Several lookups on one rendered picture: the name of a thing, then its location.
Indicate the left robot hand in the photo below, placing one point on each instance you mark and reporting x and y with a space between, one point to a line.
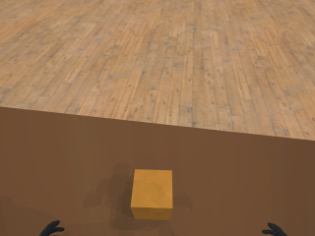
51 228

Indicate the carton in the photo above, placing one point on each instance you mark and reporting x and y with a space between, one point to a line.
152 194

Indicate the right robot hand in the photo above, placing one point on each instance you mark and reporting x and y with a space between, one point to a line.
276 230

